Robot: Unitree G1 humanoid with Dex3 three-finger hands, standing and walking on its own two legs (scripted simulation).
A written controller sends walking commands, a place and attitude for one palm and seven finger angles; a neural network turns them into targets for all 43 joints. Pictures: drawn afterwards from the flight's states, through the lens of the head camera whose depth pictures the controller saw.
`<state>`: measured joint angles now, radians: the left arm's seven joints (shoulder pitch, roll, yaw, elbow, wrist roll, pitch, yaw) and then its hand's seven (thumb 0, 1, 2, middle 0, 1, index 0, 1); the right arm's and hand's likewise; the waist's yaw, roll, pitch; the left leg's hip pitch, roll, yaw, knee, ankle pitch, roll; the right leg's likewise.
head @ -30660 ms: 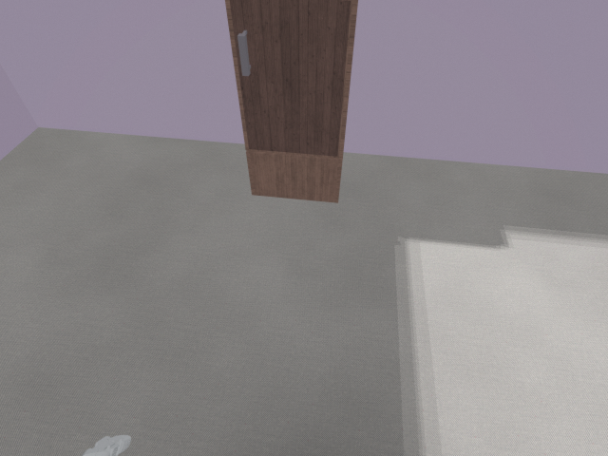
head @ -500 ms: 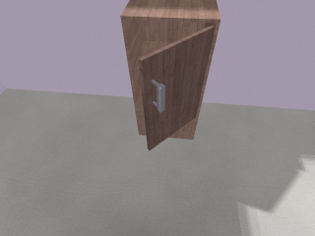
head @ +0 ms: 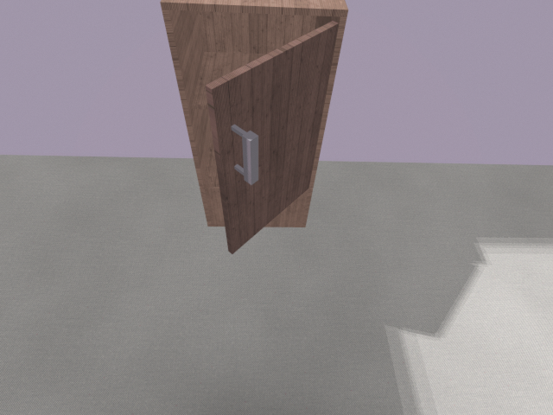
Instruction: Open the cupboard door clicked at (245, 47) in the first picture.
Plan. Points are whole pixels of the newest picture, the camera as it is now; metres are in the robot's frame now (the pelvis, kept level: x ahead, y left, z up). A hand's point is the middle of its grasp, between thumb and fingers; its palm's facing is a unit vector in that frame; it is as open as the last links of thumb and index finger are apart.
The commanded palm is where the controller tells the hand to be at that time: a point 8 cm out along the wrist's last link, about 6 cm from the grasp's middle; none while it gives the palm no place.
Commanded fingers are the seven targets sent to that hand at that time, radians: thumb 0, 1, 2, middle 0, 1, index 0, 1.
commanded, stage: walk to a spot facing it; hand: left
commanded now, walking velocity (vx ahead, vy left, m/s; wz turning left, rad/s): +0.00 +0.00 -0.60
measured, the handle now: (244, 154) +0.62 +0.11 -0.05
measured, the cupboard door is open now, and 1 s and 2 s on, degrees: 47 47 47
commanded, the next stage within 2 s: none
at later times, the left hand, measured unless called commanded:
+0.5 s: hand out of the picture +0.13 +0.11 -0.15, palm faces -0.25 -0.93 -0.28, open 7.4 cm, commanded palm none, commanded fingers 0.00 0.90 0.90 -0.20 -0.30 -0.20 -0.30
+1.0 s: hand (243, 373) +0.21 +0.07 -0.16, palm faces -0.54 -0.80 -0.25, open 7.4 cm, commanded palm none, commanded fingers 0.00 0.90 0.90 -0.20 -0.30 -0.20 -0.30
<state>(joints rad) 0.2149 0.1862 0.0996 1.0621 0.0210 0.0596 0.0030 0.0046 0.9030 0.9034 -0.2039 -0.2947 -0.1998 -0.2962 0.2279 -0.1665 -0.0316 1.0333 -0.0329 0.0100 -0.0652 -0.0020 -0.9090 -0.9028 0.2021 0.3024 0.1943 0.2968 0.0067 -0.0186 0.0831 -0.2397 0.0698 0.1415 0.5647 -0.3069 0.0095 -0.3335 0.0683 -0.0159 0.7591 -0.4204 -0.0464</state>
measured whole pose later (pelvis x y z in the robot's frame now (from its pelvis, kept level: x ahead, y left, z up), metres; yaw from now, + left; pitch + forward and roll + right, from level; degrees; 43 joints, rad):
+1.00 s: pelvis +0.01 -0.07 +0.00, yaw -35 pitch +2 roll -1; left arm 0.15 0.27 0.09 0.90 0.02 0.06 -0.05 0.01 0.91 0.90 -0.20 -0.29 -0.20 -0.30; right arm 0.23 -0.21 -0.02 0.88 -0.04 0.02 -0.03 0.00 -0.90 -0.90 0.21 0.30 0.20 0.30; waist 0.01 0.01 0.11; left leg -0.21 0.13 0.15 0.52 -0.32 -0.05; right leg -0.43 -0.03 -0.04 0.85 -0.43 0.04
